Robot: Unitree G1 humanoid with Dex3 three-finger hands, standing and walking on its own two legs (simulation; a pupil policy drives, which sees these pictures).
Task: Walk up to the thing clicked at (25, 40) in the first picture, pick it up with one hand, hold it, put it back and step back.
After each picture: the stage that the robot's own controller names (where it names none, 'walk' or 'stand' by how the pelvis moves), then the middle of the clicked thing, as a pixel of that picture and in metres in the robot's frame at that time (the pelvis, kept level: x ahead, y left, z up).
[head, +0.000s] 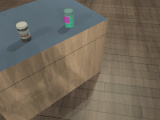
stand; (24, 32) +0.84 +0.38 -0.09
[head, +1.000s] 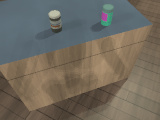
walk; (55, 21) +0.82 +0.22 -0.08
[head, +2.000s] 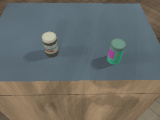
rise first; (50, 45) +0.60 +0.22 -0.07
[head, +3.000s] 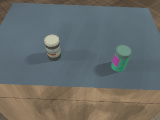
stand; (53, 48) +0.59 +0.15 -0.06
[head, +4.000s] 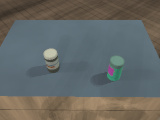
stand; (52, 61) +0.58 +0.18 -0.09
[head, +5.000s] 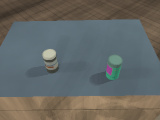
stand; (51, 61) +0.58 +0.19 -0.10
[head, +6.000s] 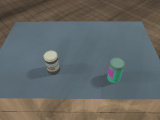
stand; (52, 63) +0.57 +0.18 -0.10
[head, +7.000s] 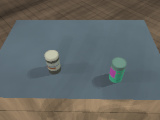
stand; (53, 62) +0.57 +0.17 -0.10
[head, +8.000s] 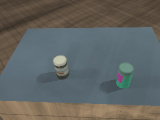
rise first; (61, 67) +0.57 +0.16 -0.09
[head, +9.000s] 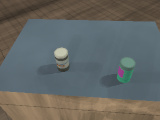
go down; (62, 60) +0.58 +0.15 -0.09
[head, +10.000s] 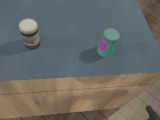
go down; (30, 35) +0.59 +0.15 -0.04
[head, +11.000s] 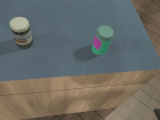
go down; (22, 33) +0.59 +0.16 -0.02
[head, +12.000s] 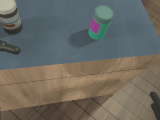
close in; (9, 16) +0.61 +0.16 +0.01
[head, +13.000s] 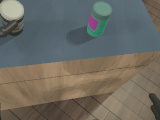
close; (12, 19) +0.58 +0.14 +0.03
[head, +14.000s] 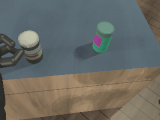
lift; (31, 48) +0.51 +0.13 -0.01
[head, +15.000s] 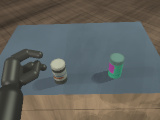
close; (59, 71) +0.53 +0.12 -0.06
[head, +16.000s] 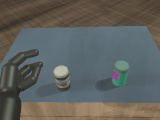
stand; (62, 78) +0.49 +0.12 -0.08
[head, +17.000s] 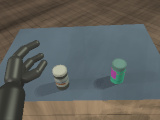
stand; (61, 77) +0.50 +0.12 -0.08
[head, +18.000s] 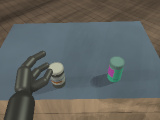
stand; (57, 75) +0.50 +0.13 -0.08
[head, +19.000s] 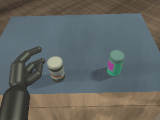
stand; (56, 69) +0.51 +0.12 -0.08
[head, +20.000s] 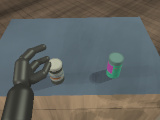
stand; (56, 71) +0.50 +0.13 -0.08
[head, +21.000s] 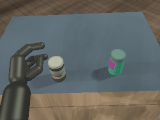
crouch; (57, 69) +0.50 +0.13 -0.07
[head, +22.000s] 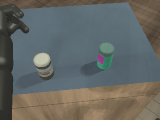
lower; (44, 67) +0.51 +0.13 -0.07
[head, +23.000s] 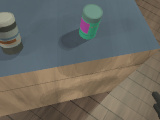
lower; (7, 34) +0.53 +0.13 +0.02
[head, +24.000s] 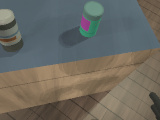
lower; (7, 31) +0.54 +0.14 +0.02
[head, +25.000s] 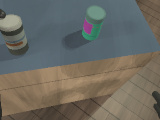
lower; (14, 36) +0.53 +0.13 +0.02
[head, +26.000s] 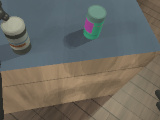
lower; (17, 36) +0.53 +0.13 +0.02
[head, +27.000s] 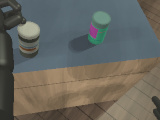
loosen; (29, 40) +0.52 +0.11 +0.02
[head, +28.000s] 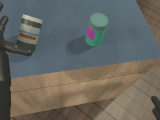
withdraw; (29, 33) +0.55 +0.10 +0.01
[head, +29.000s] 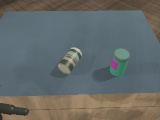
sink last; (70, 60) +0.55 +0.06 -0.07
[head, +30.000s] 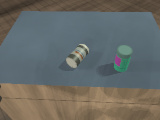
stand; (77, 55) +0.59 +0.06 -0.07
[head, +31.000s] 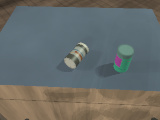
stand; (76, 55) +0.57 +0.05 -0.06
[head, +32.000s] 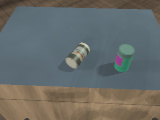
stand; (78, 55) +0.57 +0.04 -0.05
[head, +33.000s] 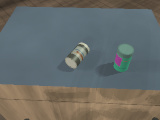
stand; (77, 55) +0.57 +0.04 -0.05
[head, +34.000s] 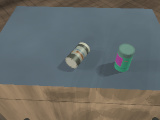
stand; (77, 55) +0.57 +0.04 -0.05
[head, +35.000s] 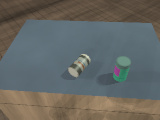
stand; (79, 65) +0.58 +0.04 -0.11
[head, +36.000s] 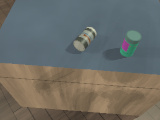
walk; (85, 38) +0.63 -0.01 -0.09
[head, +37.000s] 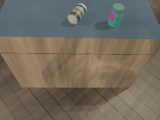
walk; (77, 13) +0.84 +0.05 -0.10
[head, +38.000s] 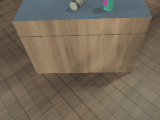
stand; (77, 2) +1.11 +0.08 -0.10
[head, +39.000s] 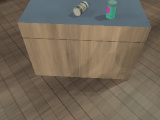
stand; (80, 8) +1.13 +0.04 -0.11
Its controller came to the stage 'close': yes
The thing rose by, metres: 0.01
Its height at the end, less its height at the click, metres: -0.02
